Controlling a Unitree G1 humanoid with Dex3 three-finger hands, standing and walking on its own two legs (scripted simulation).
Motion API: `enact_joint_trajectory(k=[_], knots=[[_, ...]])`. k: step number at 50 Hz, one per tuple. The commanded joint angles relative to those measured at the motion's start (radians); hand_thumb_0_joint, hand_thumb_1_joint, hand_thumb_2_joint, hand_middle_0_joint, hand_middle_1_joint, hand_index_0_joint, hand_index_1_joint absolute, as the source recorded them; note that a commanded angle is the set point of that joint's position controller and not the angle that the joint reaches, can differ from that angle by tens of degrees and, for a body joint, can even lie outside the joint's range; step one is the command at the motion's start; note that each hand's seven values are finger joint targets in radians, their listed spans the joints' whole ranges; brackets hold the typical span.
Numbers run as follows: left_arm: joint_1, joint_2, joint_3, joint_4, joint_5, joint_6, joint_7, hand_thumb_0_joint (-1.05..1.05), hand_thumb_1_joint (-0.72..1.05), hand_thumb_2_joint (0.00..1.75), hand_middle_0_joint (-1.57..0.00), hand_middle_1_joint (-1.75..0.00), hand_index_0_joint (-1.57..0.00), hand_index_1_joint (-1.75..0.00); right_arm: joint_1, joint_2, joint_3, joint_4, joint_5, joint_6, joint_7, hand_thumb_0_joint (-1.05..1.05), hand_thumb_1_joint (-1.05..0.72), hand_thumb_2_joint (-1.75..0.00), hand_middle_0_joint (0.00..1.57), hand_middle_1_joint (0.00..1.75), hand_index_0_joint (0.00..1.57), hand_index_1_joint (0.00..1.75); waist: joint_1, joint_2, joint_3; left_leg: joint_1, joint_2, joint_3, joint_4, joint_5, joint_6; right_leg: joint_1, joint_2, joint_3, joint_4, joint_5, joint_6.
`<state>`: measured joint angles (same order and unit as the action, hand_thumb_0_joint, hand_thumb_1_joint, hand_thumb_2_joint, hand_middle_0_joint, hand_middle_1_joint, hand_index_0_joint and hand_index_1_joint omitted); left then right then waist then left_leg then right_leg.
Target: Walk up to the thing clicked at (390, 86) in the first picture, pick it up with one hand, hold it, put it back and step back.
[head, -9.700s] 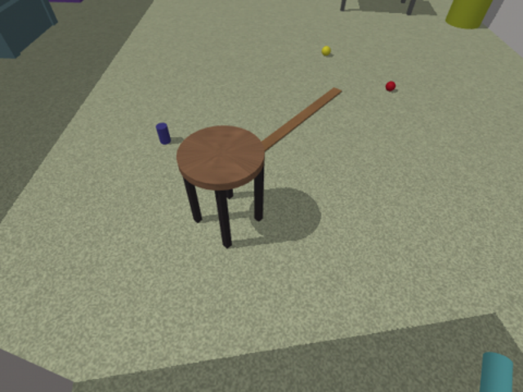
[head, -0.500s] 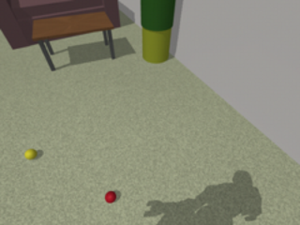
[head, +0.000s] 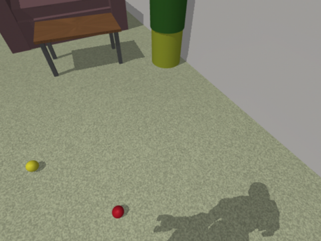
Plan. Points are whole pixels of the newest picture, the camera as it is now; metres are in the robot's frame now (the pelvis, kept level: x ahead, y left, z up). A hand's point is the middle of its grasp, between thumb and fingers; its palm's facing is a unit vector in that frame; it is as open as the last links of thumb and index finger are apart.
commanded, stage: stand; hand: left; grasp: from above
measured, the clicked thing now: (118, 211) +0.40 +0.26 -0.75
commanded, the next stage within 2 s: rise first in 0.48 s
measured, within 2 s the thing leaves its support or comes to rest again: neither
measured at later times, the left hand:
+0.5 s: hand out of the picture +0.07 +0.26 -0.16, palm faces -0.03 -0.94 -0.35, open 7.4 cm
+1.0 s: hand out of the picture +0.13 +0.26 -0.19, palm faces -0.07 -0.91 -0.41, open 12.2 cm
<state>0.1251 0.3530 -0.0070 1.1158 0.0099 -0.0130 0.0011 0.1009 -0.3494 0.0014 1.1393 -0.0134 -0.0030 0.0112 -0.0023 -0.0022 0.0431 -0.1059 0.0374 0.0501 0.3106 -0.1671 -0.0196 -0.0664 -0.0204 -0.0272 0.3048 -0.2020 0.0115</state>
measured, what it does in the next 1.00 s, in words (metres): stands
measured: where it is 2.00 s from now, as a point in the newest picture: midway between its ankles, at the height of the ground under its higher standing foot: outside the picture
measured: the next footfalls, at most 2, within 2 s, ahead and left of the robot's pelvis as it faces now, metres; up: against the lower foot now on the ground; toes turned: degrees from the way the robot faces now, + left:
none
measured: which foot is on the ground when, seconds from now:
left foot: down 0.00-1.00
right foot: down 0.00-1.00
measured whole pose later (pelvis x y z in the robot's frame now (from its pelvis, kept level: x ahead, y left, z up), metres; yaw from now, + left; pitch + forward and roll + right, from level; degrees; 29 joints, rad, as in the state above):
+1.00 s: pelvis -0.02 +0.01 -0.04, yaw +0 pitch +9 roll +0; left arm 0.02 0.32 0.15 0.92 0.18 0.07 0.01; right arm 0.26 -0.24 -0.03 0.70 0.02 -0.06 -0.01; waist -0.03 0.00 -0.03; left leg -0.57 0.04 0.04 0.73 -0.33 -0.01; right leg -0.52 -0.03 -0.03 0.73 -0.37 0.02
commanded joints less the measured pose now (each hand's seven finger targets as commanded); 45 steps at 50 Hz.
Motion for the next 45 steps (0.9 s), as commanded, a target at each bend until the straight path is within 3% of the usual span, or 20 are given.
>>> enact_joint_trajectory(k=[1,11,28,29,30,31,32,33,34,35,36,37,38,40,45], knots=[[-0.041,0.222,0.045,-0.057,0.000,-0.018,0.013,0.00,0.90,0.90,-0.20,-0.30,-0.20,-0.30,-0.032,-0.205,-0.042,-0.062,0.001,-0.023,-0.018,0.00,-0.90,-0.90,0.20,0.30,0.20,0.30,-0.005,-0.002,-0.063,0.043,0.113,-0.094,-0.037,0.180,0.028,-0.035,-0.123,0.081,-0.044,0.182,-0.028],[-0.035,0.214,0.045,-0.055,0.001,-0.014,0.008,0.00,0.90,0.90,-0.20,-0.30,-0.20,-0.30,-0.032,-0.215,-0.044,-0.059,0.002,-0.025,-0.019,0.00,-0.90,-0.90,0.20,0.30,0.20,0.30,0.002,0.009,-0.051,0.032,0.111,-0.094,-0.048,0.142,0.029,-0.036,-0.124,0.086,-0.057,0.141,-0.029],[-0.032,0.216,0.044,-0.059,-0.001,-0.016,0.010,0.00,0.90,0.90,-0.20,-0.30,-0.20,-0.30,-0.026,-0.213,-0.046,-0.061,0.002,-0.025,-0.019,0.00,-0.90,-0.90,0.20,0.30,0.20,0.30,0.000,-0.001,-0.060,0.046,0.114,-0.096,-0.041,0.162,0.031,-0.040,-0.125,0.084,-0.049,0.148,-0.030],[-0.028,0.214,0.044,-0.058,0.000,-0.016,0.010,0.00,0.82,0.93,-0.22,-0.35,-0.20,-0.37,-0.034,-0.215,-0.046,-0.061,0.004,-0.025,-0.018,0.00,-0.93,-0.91,0.20,0.30,0.20,0.30,0.002,0.001,-0.064,0.053,0.116,-0.100,-0.038,0.160,0.032,-0.040,-0.122,0.082,-0.049,0.144,-0.030],[-0.379,0.040,0.044,-0.409,-0.047,-0.105,0.022,0.00,0.74,0.99,-0.23,-0.43,-0.18,-0.45,0.004,-0.046,0.000,-0.340,0.073,-0.073,-0.038,0.00,-0.99,-0.92,0.20,0.30,0.20,0.30,-0.119,0.034,0.032,-0.105,-0.041,0.018,0.033,0.002,0.033,-0.254,0.009,0.018,0.011,0.085,-0.017],[-0.458,0.095,0.064,-0.322,-0.047,-0.093,0.029,0.00,0.66,0.94,-0.24,-0.51,-0.20,-0.53,0.051,-0.073,-0.005,-0.289,0.078,-0.072,-0.048,0.00,-0.93,-0.91,0.20,0.30,0.20,0.30,-0.078,-0.015,-0.011,-0.093,-0.039,0.010,0.040,-0.010,0.036,-0.194,0.007,0.002,0.013,0.055,-0.015],[-0.270,0.210,0.136,-0.159,-0.016,-0.057,0.030,0.00,0.58,0.90,-0.22,-0.59,-0.21,-0.61,0.095,-0.115,-0.030,-0.291,0.078,-0.060,-0.058,0.00,-0.92,-0.91,0.20,0.30,0.20,0.30,-0.048,0.003,-0.007,-0.108,-0.039,0.014,0.049,-0.023,0.033,-0.198,0.016,-0.005,0.024,0.021,-0.024],[-0.245,0.223,0.148,-0.097,0.008,-0.041,0.018,0.00,0.50,0.88,-0.22,-0.67,-0.21,-0.68,0.105,-0.112,-0.042,-0.305,0.072,-0.057,-0.057,0.00,-0.89,-0.90,0.20,0.30,0.20,0.30,-0.045,-0.036,-0.043,-0.130,-0.043,0.008,0.084,-0.013,0.036,-0.216,0.015,-0.008,0.045,0.016,-0.026],[-0.330,0.241,0.158,-0.109,0.029,-0.040,0.004,0.00,0.43,0.90,-0.19,-0.75,-0.19,-0.74,0.110,-0.104,-0.047,-0.335,0.068,-0.058,-0.060,0.00,-0.91,-0.90,0.20,0.30,0.20,0.30,-0.042,-0.055,-0.070,-0.156,-0.040,0.002,0.120,0.003,0.041,-0.231,0.014,-0.009,0.082,0.038,-0.025],[-0.320,0.254,0.178,-0.095,0.059,-0.044,-0.006,0.00,0.35,0.89,-0.18,-0.81,-0.19,-0.80,0.117,-0.107,-0.064,-0.360,0.053,-0.064,-0.061,0.00,-0.91,-0.90,0.20,0.30,0.20,0.30,-0.026,-0.053,-0.139,-0.157,-0.040,-0.001,0.153,0.033,0.039,-0.226,0.011,-0.005,0.123,0.073,-0.025],[-0.208,0.236,0.190,-0.031,0.097,-0.030,-0.014,0.00,0.27,0.88,-0.16,-0.89,-0.18,-0.86,0.156,-0.099,-0.076,-0.363,0.042,-0.068,-0.058,0.00,-0.90,-0.90,0.20,0.30,0.20,0.30,-0.011,-0.030,-0.178,-0.182,-0.046,-0.003,0.189,0.064,0.035,-0.232,0.009,-0.006,0.162,0.101,-0.028],[-0.145,0.220,0.205,-0.040,0.116,-0.024,-0.023,0.00,0.19,0.88,-0.12,-0.95,-0.16,-0.91,0.165,-0.095,-0.086,-0.388,0.033,-0.070,-0.049,0.00,-0.89,-0.90,0.20,0.30,0.20,0.30,0.018,0.016,-0.224,-0.200,-0.051,-0.004,0.218,0.089,0.027,-0.231,0.010,-0.007,0.200,0.107,-0.035],[-0.123,0.206,0.207,-0.068,0.128,-0.019,-0.025,0.00,0.11,0.90,-0.10,-0.99,-0.13,-0.96,0.167,-0.090,-0.091,-0.417,0.032,-0.071,-0.046,0.00,-0.88,-0.90,0.20,0.30,0.20,0.30,0.028,0.037,-0.258,-0.201,-0.056,-0.003,0.234,0.113,0.022,-0.233,0.011,-0.004,0.222,0.124,-0.036],[-0.108,0.184,0.203,-0.129,0.145,0.004,-0.011,0.00,-0.05,0.92,-0.07,-1.04,-0.10,-1.00,0.173,-0.080,-0.096,-0.453,0.034,-0.074,-0.045,0.00,-0.86,-0.89,0.20,0.30,0.20,0.30,0.026,0.040,-0.275,-0.207,-0.056,-0.007,0.241,0.129,0.019,-0.248,0.017,-0.009,0.233,0.131,-0.033],[-0.134,0.181,0.204,-0.248,0.171,0.069,0.016,0.00,-0.40,0.99,-0.05,-1.07,-0.06,-1.06,0.120,-0.071,-0.094,-0.553,0.039,-0.087,-0.036,0.00,-0.88,-0.90,0.20,0.30,0.20,0.30,0.003,0.018,-0.218,-0.305,-0.039,-0.021,0.293,-0.003,0.019,-0.370,0.030,-0.021,0.280,-0.022,-0.033]])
